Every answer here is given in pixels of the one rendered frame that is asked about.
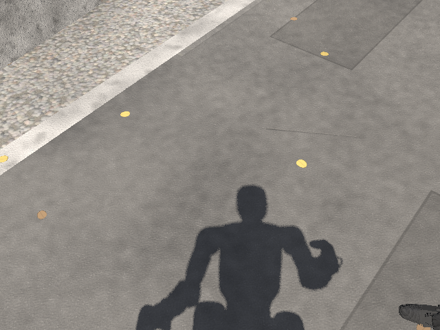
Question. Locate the robot right hand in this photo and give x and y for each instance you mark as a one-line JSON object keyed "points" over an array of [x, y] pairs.
{"points": [[426, 315]]}

